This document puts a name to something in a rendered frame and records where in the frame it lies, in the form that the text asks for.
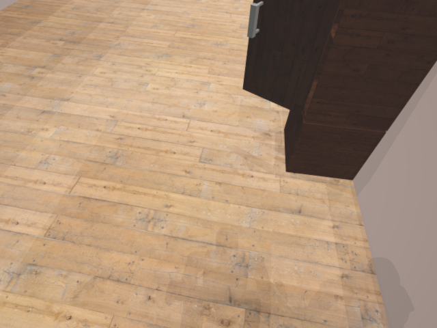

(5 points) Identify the handle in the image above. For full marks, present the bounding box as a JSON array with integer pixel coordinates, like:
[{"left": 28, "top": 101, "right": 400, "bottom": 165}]
[{"left": 247, "top": 1, "right": 264, "bottom": 38}]

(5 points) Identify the cupboard door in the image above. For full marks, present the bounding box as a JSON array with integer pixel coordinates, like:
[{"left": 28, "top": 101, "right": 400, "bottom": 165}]
[{"left": 243, "top": 0, "right": 342, "bottom": 115}]

